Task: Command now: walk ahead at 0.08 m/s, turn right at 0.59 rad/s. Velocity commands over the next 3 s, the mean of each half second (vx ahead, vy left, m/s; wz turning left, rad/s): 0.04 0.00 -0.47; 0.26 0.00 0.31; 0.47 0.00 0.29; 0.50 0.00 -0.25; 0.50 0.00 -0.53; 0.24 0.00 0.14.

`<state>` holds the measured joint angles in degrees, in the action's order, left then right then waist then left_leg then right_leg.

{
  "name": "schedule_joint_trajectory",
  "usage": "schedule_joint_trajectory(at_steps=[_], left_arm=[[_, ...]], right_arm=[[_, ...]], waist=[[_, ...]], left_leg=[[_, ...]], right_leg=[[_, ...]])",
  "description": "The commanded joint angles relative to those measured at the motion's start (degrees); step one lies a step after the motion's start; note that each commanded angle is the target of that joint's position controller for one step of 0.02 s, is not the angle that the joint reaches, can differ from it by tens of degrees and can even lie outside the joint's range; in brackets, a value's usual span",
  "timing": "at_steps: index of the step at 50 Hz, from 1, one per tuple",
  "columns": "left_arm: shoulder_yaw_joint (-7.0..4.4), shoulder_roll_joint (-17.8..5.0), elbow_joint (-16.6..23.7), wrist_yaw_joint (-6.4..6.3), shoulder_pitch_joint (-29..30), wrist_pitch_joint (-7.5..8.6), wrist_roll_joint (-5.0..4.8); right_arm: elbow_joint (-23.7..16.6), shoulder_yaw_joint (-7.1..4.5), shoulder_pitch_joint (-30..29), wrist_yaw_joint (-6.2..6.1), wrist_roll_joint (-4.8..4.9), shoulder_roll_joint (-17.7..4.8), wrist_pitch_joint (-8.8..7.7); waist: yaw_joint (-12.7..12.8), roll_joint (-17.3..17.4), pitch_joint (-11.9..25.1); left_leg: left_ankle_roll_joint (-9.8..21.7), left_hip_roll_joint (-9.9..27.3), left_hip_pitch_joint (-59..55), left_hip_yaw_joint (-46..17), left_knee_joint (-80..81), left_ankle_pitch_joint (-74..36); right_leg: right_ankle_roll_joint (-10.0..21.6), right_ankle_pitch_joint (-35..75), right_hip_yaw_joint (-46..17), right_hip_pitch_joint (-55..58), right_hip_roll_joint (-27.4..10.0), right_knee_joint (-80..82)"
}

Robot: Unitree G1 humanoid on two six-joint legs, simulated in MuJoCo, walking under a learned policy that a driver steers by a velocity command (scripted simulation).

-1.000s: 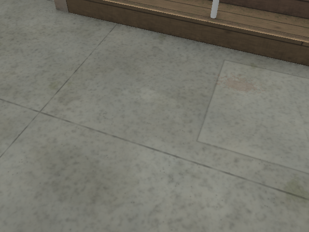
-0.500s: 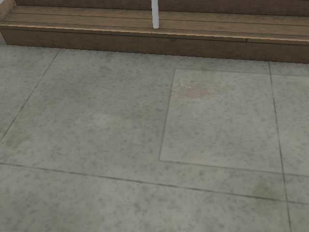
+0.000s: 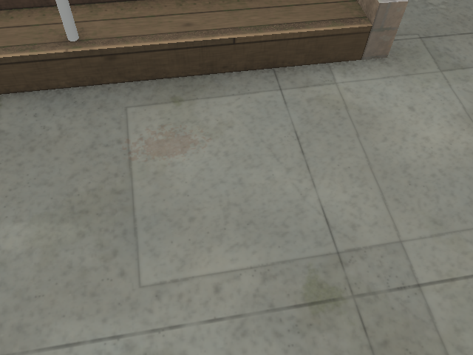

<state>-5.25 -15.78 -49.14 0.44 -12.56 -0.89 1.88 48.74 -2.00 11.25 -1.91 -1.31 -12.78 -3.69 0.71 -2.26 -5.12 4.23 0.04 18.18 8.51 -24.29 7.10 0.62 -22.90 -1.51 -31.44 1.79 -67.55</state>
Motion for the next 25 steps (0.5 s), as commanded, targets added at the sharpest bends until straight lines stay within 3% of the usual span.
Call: schedule_joint_trajectory(at_steps=[1,7,9,11,12,13,14,15,17,19,22,25], left_arm=[[0.58,0.36,2.23,0.9,-6.68,-1.65,0.11],[1.55,-1.2,7.41,2.39,2.67,-2.65,-0.34],[1.53,-1.72,8.93,2.37,4.33,-2.43,-0.45],[1.54,-1.56,9.57,2.21,3.26,-1.5,-0.56],[1.37,-2.17,8.98,1.85,1.38,-0.71,-0.6],[0.53,-5.65,8.75,1.07,-1.12,0.24,-0.07],[-1.35,-13.92,10.44,0.39,-0.48,0.14,-0.29],[-1.4,-11.5,8.81,-0.14,-5.22,0.07,-0.44],[0.32,-6.55,9.0,-0.69,0.22,-0.13,-0.6],[1.27,-3.88,10.24,-1.09,4.47,0.24,-1.08],[1.79,-3.42,9.42,-0.99,2.69,1.02,-1.1],[3.11,-1.11,7.85,-1.54,2.54,1.53,-0.29]], right_arm=[[-2.96,-1.16,0.86,0.1,-0.42,-6.22,-0.49],[-3.73,-2.45,1.96,0.61,-0.42,-10.16,1.64],[-3.57,-2.92,3.36,0.73,-0.39,-11.33,2.43],[-3.41,-3.36,3.56,0.7,-0.08,-12.23,3.26],[-2.67,-3.49,5.71,0.79,-0.44,-11.76,3.79],[-2.52,-3.09,8.46,1.25,-0.73,-9.22,4.39],[-6.97,-1.67,5.88,1.07,0.46,-4.6,4.67],[-6.64,-2.27,1.96,0.5,-0.27,-8.04,5.63],[-5.64,-2.05,3.61,0.89,1.03,-6.38,5.91],[-4.05,-2.52,5.73,1.05,-0.4,-7.67,5.78],[-3.77,-2.32,5.87,1.4,0.12,-6.45,6.44],[-2.84,-1.13,5.44,1.6,0.33,-3.93,7.12]], waist=[[2.31,8.71,8.9],[-0.62,9.47,8.11],[-1.79,9.4,7.83],[-1.05,8.11,7.72],[-0.83,5.44,8.23],[-0.49,-4.99,8.78],[-0.29,-18.88,5.65],[3.03,-7.65,5.96],[-1.16,-4.38,5.8],[-2.54,-4.9,8.38],[-2.22,-2.1,9.89],[-1.45,-3.41,8.39]], left_leg=[[9.62,16.39,-3.57,-8.46,8.44,-24.83],[8.26,17.55,-1.53,-4.83,8.65,-3.43],[7.61,18.92,-3.6,-5.15,6.94,-0.32],[5.1,18.82,-3.64,-3.44,2.12,0.05],[2.24,17.59,-2.1,-1.54,-2.53,0.84],[-1.85,13.18,2.32,3.11,-14.49,8.67],[-6.16,1.88,17.74,4.22,-24.63,28.69],[-6.11,3.13,17.38,-4.7,-33.16,28.57],[-5.44,3.66,15.43,-8.11,-34.35,20.02],[-5.04,2.64,13.24,-7.17,-36.07,15.08],[-5.44,2.26,10.35,-7.77,-34.13,14.26],[-5.31,2.51,3.81,-8.19,-22.43,13.87]], right_leg=[[0.0,3.45,0.48,2.89,-2.44,4.99],[0.67,4.47,4.5,9.82,-2.79,20.77],[1.15,1.72,5.32,10.98,-2.39,25.13],[2.31,3.48,6.13,15.81,-1.31,34.08],[2.97,6.79,4.4,20.31,-0.87,40.03],[4.56,8.64,-7.45,24.64,-8.54,50.31],[12.69,22.71,-29.3,25.77,-23.55,54.08],[16.5,31.2,-24.3,25.12,-22.99,50.91],[14.01,33.88,-14.61,23.22,-16.24,50.18],[12.49,39.47,-9.93,24.74,-12.55,49.23],[12.77,40.47,-9.18,25.35,-12.91,49.35],[11.51,31.54,-7.16,23.28,-12.69,50.85]])
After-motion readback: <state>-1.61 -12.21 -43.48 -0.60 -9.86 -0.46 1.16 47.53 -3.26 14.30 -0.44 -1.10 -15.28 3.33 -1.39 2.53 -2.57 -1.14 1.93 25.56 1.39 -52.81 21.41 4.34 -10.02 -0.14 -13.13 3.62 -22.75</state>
